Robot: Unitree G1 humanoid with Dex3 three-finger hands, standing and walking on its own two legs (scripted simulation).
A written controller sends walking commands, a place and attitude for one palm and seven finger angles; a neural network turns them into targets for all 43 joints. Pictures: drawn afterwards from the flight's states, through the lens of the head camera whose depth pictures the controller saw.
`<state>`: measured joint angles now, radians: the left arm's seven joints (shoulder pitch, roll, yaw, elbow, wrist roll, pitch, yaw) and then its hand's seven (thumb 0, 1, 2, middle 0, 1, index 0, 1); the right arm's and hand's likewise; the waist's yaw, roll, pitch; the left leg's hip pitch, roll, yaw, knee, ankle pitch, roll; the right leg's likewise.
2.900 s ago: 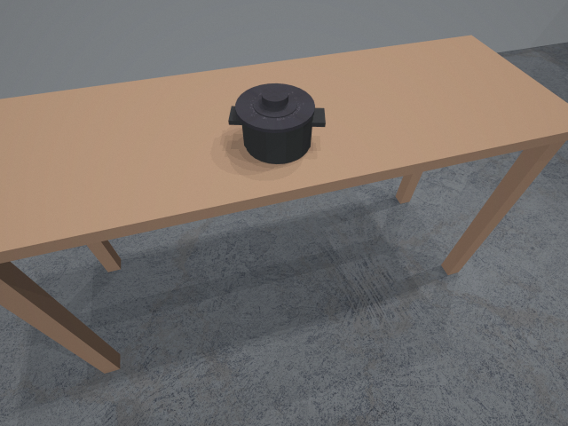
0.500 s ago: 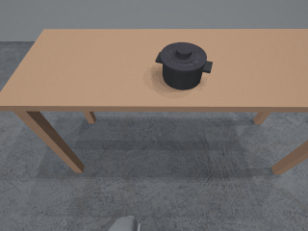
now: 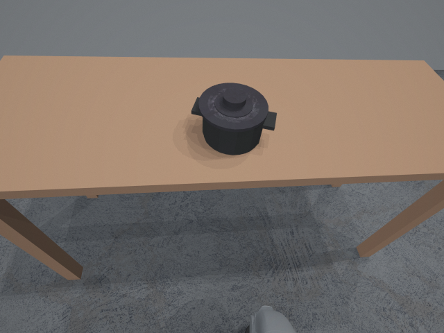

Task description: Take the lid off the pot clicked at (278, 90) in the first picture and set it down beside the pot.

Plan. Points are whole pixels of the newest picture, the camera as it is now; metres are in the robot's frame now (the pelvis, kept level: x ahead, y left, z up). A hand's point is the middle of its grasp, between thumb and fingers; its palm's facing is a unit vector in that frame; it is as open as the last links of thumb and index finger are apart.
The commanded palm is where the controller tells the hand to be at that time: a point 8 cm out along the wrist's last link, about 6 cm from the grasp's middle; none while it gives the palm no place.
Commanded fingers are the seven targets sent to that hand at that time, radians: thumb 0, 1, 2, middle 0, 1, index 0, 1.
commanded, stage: take the last steps up to it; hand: left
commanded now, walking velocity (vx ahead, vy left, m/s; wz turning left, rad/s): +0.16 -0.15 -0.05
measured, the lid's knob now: (234, 98) +0.57 -0.01 +0.08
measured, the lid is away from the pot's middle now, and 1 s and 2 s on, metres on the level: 0.01 0.01 0.01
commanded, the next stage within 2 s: come to a stop and stand still in 0.04 s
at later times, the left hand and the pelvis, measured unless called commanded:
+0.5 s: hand (156, 326) +0.16 +0.13 -0.19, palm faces +0.05 -0.98 -0.18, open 7.3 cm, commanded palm none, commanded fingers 0.00 0.90 0.90 -0.20 -0.30 -0.20 -0.30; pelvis +0.09 -0.05 -0.01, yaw +0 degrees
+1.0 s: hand out of the picture +0.05 +0.19 -0.18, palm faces +0.01 -0.99 -0.16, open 7.4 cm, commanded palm none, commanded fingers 0.00 0.90 0.90 -0.20 -0.30 -0.20 -0.30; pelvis +0.04 +0.00 +0.01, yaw -1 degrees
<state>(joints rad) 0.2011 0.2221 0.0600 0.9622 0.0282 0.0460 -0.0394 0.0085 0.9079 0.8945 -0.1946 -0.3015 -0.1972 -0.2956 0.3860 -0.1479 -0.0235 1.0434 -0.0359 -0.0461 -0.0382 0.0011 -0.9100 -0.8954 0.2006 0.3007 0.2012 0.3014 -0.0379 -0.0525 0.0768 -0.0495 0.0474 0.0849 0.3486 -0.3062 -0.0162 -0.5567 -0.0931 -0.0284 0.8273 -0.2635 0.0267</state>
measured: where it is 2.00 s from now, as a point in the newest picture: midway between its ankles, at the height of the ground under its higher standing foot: outside the picture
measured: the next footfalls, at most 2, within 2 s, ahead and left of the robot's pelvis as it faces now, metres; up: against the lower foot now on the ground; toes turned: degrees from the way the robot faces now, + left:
right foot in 0.10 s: +0.15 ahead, -0.17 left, +0.00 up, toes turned -6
left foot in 0.54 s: +0.16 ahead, +0.04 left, +0.00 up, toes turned +1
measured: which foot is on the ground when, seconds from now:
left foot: down 0.00-0.10, up 0.12-0.52, down 0.54-1.00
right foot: up 0.00-0.08, down 0.10-0.56, up 0.58-1.00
